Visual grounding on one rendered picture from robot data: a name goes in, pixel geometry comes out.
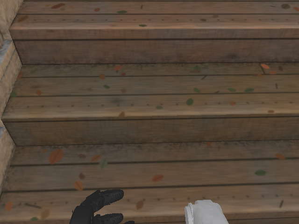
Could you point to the left robot hand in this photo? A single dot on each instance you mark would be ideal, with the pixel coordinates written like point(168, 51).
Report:
point(84, 213)

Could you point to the right robot thigh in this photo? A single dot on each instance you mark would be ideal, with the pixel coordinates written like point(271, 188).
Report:
point(204, 212)

